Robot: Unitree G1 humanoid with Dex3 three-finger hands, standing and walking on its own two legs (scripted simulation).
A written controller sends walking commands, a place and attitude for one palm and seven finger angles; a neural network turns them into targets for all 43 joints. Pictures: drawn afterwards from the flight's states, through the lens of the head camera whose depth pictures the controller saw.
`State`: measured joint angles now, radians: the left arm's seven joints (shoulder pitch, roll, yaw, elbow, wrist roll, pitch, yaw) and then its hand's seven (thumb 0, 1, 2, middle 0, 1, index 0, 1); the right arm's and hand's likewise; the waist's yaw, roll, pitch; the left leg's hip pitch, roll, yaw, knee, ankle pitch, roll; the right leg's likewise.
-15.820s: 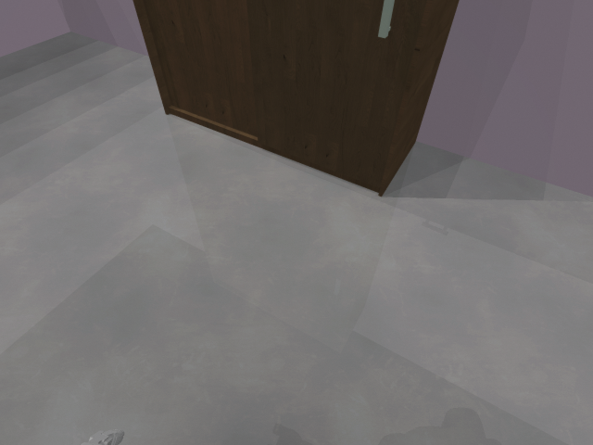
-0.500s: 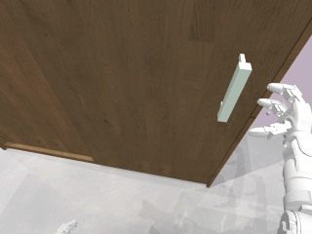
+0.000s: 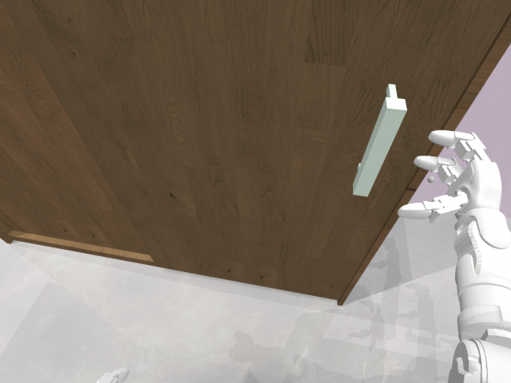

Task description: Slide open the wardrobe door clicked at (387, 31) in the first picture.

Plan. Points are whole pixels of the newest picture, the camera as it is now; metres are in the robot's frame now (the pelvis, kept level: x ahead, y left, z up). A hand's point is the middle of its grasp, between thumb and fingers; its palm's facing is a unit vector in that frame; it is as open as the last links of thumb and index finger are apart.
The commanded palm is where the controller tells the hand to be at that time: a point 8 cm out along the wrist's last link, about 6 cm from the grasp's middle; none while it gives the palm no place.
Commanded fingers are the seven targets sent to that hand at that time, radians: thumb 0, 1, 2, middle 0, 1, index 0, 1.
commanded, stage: feel for the door with the fingertips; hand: right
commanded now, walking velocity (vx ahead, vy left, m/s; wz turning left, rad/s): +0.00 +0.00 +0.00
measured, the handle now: (374, 144) +0.50 -0.14 +0.11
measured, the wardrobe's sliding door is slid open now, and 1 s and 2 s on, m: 0.00 0.00 0.00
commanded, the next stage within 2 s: slide the fingers in behind the handle in 1.04 s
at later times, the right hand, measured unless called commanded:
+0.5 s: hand (393, 169) +0.44 -0.16 +0.11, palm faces +0.09 +1.00 +0.01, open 14.0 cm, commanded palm +0.41 -0.22 +0.12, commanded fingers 0.00 0.50 -0.30 0.30 1.20 0.30 1.20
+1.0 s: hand (400, 162) +0.45 -0.17 +0.12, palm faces +0.09 +1.00 +0.01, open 14.0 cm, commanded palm +0.42 -0.22 +0.12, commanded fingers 0.00 0.50 -0.30 0.30 1.20 0.30 1.20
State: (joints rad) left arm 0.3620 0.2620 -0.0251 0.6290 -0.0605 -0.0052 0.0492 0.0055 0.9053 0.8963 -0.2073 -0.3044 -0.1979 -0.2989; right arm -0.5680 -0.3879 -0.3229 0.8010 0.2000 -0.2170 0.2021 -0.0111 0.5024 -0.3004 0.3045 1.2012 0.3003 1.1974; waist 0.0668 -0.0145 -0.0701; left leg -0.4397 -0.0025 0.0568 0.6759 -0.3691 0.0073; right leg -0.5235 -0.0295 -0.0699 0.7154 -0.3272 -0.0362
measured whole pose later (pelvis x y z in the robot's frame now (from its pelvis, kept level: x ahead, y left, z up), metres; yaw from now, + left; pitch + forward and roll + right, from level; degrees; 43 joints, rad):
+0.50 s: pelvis +0.00 +0.01 +0.00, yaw +0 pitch +8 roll +1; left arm 0.34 0.26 -0.02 0.64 -0.05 -0.01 0.03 0.01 0.91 0.90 -0.21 -0.30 -0.20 -0.30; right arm -0.64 -0.31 -0.27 0.84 0.16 -0.23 0.09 -0.01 0.50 -0.30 0.31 1.20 0.30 1.20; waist 0.08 -0.02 -0.07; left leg -0.46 -0.01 0.06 0.70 -0.38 0.02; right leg -0.53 -0.04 -0.07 0.72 -0.32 -0.02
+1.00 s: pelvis +0.00 +0.02 +0.00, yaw +0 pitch +9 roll +1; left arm 0.35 0.27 -0.01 0.65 -0.05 0.01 0.03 0.00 0.91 0.90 -0.21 -0.30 -0.20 -0.30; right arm -0.70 -0.36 -0.30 0.93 0.17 -0.25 0.15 -0.01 0.50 -0.30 0.30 1.20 0.30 1.20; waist 0.08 -0.02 -0.07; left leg -0.46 -0.02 0.07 0.69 -0.38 0.03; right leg -0.54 -0.04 -0.05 0.72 -0.32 -0.01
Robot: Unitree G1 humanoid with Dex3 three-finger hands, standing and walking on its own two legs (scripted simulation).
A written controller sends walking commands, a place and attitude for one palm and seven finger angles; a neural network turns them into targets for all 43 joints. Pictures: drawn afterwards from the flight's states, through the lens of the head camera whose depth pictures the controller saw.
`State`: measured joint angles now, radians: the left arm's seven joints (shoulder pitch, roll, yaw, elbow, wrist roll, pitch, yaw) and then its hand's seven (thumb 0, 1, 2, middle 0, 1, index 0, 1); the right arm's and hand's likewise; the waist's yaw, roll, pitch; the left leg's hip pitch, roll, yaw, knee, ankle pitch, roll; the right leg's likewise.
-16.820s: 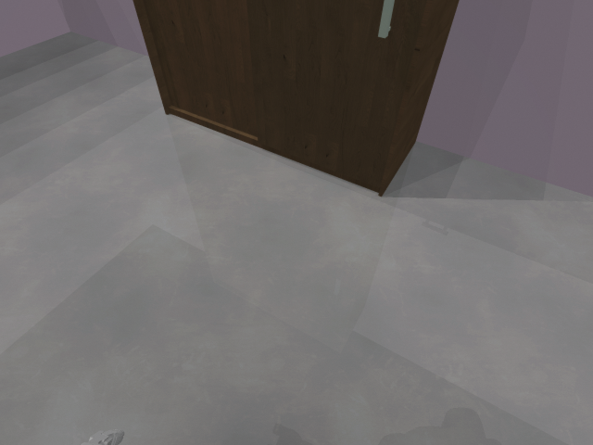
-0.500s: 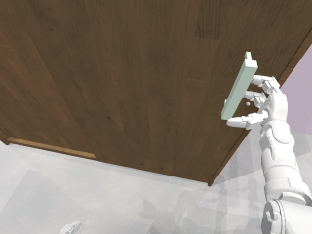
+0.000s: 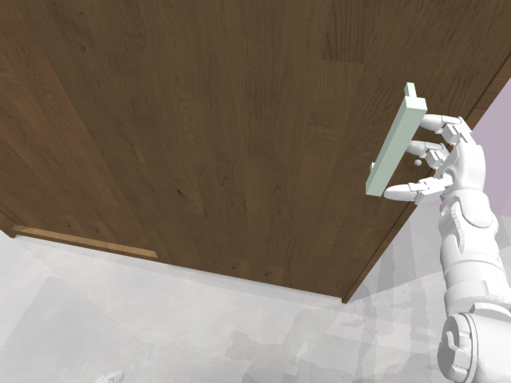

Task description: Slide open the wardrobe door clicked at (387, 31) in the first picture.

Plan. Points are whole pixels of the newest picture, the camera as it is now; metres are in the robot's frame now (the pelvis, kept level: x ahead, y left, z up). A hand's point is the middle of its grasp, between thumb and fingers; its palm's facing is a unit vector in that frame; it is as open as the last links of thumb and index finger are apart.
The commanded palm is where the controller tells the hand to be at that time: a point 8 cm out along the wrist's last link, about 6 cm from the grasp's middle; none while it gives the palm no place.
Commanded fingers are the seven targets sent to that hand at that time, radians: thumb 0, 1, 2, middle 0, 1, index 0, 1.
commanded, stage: feel for the door with the fingertips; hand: right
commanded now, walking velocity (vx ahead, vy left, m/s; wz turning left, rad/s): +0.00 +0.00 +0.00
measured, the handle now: (390, 143) +0.50 -0.16 +0.11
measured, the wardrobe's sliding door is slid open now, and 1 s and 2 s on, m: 0.00 0.00 0.00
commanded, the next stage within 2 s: slide the fingers in behind the handle in 0.04 s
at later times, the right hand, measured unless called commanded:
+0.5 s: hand (417, 167) +0.44 -0.19 +0.12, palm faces +0.07 +1.00 +0.02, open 14.0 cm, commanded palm +0.40 -0.23 +0.12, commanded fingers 0.00 0.50 -0.30 0.30 1.20 0.30 1.20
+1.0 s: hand (402, 166) +0.44 -0.16 +0.12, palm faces +0.07 +1.00 +0.02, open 14.0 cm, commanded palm +0.41 -0.21 +0.12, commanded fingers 0.00 0.50 -0.30 0.30 1.20 0.30 1.20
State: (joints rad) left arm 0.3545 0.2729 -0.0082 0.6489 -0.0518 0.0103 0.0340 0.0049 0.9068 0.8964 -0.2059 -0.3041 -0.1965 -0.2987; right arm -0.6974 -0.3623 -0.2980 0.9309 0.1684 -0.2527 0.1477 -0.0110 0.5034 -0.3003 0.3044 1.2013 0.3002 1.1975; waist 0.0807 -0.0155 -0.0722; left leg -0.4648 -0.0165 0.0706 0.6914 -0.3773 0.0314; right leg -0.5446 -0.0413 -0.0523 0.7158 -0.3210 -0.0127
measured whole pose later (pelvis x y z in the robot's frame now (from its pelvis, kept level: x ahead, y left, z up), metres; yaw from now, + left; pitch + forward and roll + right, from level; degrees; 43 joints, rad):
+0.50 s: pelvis +0.00 -0.01 +0.00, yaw +1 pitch +9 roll +1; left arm 0.38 0.26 -0.01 0.64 -0.05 0.01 0.02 0.01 0.91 0.90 -0.21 -0.30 -0.20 -0.30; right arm -0.64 -0.33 -0.28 0.86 0.17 -0.26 0.12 -0.01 0.50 -0.30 0.31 1.20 0.30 1.20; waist 0.08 -0.02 -0.08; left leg -0.47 -0.01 0.05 0.69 -0.37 0.02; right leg -0.55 -0.04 -0.07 0.73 -0.33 -0.03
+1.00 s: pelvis -0.01 -0.01 +0.00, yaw +0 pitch +8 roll +1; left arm 0.35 0.26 -0.01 0.65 -0.04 -0.02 0.02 0.00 0.91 0.90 -0.21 -0.30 -0.20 -0.30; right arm -0.69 -0.28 -0.23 0.89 0.16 -0.26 0.07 -0.01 0.50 -0.30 0.30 1.20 0.30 1.20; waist 0.07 -0.02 -0.07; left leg -0.47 -0.01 0.07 0.70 -0.37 0.02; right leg -0.55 -0.03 -0.06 0.73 -0.32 -0.02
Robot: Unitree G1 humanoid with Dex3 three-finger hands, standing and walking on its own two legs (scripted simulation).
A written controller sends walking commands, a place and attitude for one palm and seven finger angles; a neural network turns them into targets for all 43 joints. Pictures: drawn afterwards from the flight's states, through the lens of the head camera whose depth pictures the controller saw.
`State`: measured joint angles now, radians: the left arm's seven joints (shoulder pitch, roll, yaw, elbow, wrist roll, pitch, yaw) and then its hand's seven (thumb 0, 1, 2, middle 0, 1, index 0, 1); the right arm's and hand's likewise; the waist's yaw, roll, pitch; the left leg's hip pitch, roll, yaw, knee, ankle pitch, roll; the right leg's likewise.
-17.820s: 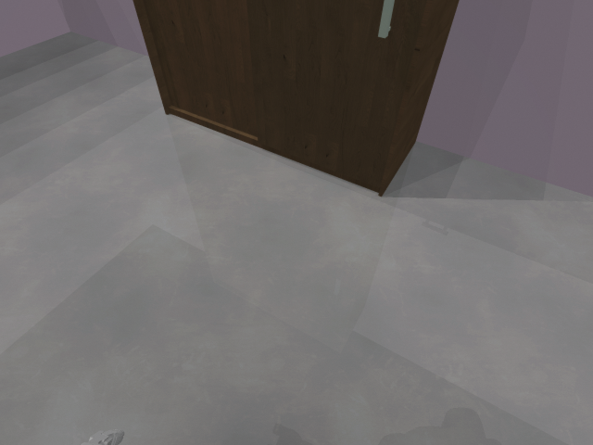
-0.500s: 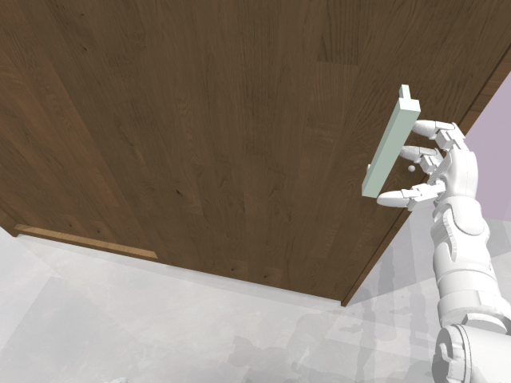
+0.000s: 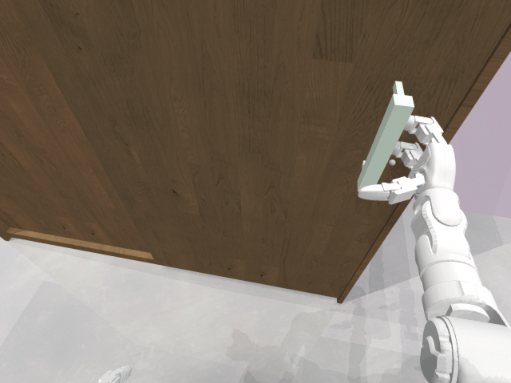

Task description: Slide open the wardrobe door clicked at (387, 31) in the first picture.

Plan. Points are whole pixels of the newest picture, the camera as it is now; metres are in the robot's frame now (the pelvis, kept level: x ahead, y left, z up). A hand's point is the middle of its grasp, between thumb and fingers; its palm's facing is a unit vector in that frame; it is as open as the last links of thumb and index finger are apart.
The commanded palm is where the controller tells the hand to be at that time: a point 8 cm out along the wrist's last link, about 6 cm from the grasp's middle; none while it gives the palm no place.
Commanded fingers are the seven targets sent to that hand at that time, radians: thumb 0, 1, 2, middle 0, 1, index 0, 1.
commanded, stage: slide the fingers in behind the handle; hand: right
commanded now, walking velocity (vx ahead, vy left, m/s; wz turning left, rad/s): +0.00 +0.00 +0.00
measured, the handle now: (380, 140) +0.51 -0.15 +0.11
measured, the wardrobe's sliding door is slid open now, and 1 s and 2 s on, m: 0.00 0.00 0.00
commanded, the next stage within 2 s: grip the handle and tug to test in 0.96 s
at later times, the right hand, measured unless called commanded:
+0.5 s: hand (377, 162) +0.45 -0.14 +0.12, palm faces +0.07 +1.00 +0.01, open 14.0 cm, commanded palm +0.42 -0.18 +0.12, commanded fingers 0.00 0.50 -0.30 0.30 1.20 0.30 1.20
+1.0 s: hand (369, 160) +0.45 -0.12 +0.12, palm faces +0.06 +1.00 +0.01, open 14.0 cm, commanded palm +0.42 -0.17 +0.12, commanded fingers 0.00 0.50 -0.30 0.30 1.20 0.30 1.20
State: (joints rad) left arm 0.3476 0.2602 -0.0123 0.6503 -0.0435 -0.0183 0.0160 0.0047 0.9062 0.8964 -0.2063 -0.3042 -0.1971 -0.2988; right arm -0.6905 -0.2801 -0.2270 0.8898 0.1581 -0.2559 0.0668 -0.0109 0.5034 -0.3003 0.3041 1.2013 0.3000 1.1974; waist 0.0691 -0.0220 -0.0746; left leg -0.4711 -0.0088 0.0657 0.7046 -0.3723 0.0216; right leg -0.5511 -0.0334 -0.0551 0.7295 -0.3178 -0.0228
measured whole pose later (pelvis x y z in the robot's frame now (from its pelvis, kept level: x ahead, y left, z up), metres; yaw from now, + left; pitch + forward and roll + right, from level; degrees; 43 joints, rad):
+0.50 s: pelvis +0.01 +0.01 +0.00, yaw +0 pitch +8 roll +1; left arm 0.35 0.26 0.00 0.66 -0.04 -0.01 0.01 0.01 0.91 0.90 -0.21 -0.30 -0.20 -0.30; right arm -0.67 -0.25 -0.21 0.86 0.15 -0.25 0.03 -0.01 0.50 -0.30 0.30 1.20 0.30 1.20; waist 0.07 -0.03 -0.07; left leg -0.46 -0.02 0.07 0.69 -0.37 0.03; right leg -0.54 -0.04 -0.05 0.71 -0.32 -0.01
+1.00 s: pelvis +0.01 +0.01 +0.00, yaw +0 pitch +8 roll +1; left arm 0.36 0.25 0.00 0.66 -0.03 0.00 0.00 0.01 0.91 0.90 -0.21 -0.30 -0.20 -0.30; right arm -0.65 -0.21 -0.19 0.83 0.14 -0.25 0.00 -0.01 0.50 -0.30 0.30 1.20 0.30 1.20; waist 0.07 -0.03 -0.08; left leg -0.46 -0.01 0.06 0.70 -0.38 0.03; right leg -0.53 -0.04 -0.06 0.71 -0.33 -0.01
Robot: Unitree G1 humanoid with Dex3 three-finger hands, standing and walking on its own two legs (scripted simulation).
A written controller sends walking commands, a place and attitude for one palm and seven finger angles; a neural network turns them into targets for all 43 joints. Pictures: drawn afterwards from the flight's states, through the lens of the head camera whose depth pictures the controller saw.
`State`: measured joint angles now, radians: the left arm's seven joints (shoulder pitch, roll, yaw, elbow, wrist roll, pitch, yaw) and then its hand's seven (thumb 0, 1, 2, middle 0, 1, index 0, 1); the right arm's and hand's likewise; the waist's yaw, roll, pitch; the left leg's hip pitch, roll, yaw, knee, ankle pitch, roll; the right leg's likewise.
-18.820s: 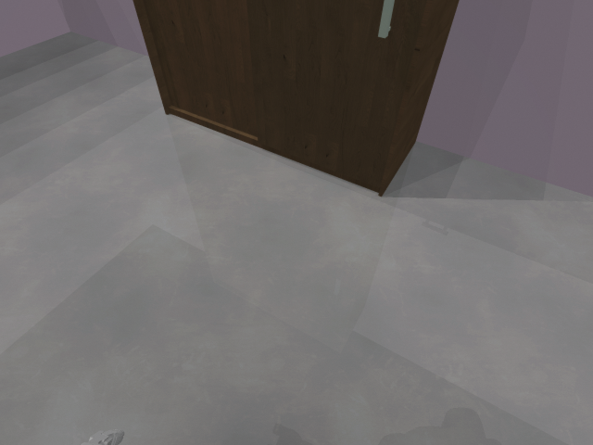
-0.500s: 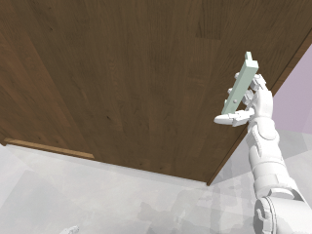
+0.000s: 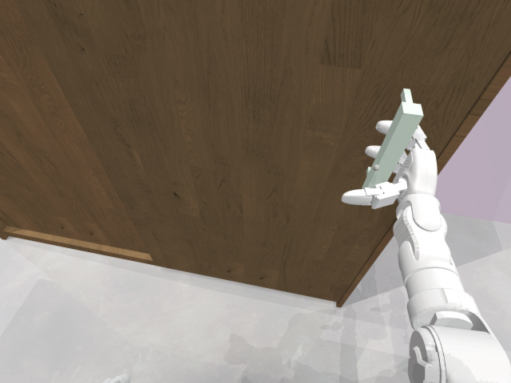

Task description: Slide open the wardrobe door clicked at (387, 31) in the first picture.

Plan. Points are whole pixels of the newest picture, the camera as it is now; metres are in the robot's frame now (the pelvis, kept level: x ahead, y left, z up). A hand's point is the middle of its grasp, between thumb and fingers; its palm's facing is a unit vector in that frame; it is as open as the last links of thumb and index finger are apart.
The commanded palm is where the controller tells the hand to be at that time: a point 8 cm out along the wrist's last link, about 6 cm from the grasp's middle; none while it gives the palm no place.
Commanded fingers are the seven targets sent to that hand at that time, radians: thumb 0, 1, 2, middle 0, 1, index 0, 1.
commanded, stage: grip the handle and tug to test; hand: right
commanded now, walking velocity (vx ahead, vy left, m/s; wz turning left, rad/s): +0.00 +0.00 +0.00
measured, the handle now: (386, 148) +0.49 -0.16 +0.11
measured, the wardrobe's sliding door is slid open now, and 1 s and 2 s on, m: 0.00 0.00 0.00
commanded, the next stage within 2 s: tug the door sideways, standing still in 1.48 s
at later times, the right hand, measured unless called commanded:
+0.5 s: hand (380, 167) +0.44 -0.14 +0.12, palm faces +0.08 +1.00 +0.01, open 9.6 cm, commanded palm +0.41 -0.18 +0.12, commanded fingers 0.00 -0.57 -0.76 0.41 1.35 0.41 1.35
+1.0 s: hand (378, 166) +0.44 -0.13 +0.12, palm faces +0.07 +1.00 +0.01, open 6.3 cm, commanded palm +0.40 -0.19 +0.12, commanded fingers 0.00 -0.90 -0.90 0.45 1.40 0.45 1.40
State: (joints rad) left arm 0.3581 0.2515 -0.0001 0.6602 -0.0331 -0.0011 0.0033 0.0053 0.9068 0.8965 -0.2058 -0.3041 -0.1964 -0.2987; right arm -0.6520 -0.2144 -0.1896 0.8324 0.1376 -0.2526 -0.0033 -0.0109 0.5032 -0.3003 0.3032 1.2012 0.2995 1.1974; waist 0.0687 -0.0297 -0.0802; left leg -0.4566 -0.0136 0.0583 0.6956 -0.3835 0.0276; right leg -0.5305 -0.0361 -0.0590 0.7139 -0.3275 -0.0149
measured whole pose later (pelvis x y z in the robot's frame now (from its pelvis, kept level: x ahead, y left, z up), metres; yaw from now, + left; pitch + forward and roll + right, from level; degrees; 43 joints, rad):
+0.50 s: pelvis -0.01 +0.00 +0.00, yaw +0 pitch +8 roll +1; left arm 0.35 0.25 0.00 0.66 -0.03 -0.01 0.01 0.01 0.91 0.90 -0.21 -0.30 -0.20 -0.30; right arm -0.67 -0.23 -0.20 0.87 0.14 -0.26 0.00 0.00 -0.13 -0.57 0.37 1.29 0.36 1.28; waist 0.07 -0.03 -0.08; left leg -0.46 -0.01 0.06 0.69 -0.37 0.03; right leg -0.53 -0.04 -0.06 0.71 -0.32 -0.02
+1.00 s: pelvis +0.00 +0.00 +0.00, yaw +0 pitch +8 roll +1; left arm 0.34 0.25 -0.01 0.65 -0.03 0.00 0.01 0.01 0.91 0.90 -0.21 -0.30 -0.20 -0.30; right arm -0.67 -0.22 -0.21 0.86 0.13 -0.25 0.00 0.01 -0.63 -0.79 0.36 1.36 0.35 1.34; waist 0.07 -0.02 -0.08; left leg -0.45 -0.02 0.05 0.69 -0.37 0.03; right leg -0.52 -0.04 -0.06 0.70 -0.32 -0.02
